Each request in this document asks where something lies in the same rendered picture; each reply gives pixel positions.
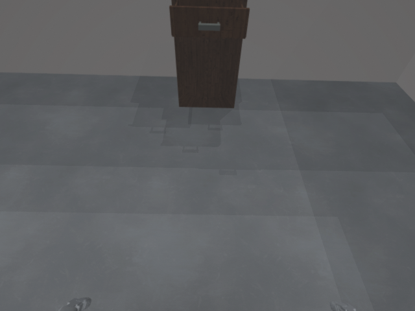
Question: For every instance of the handle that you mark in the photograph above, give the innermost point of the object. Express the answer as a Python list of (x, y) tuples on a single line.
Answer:
[(209, 26)]

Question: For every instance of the cabinet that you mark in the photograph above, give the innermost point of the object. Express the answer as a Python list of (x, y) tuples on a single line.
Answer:
[(207, 70)]

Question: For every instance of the left robot hand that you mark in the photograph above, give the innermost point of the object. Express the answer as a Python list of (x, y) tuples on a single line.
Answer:
[(77, 304)]

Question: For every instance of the drawer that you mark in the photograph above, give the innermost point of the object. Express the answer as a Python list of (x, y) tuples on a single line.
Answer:
[(231, 15)]

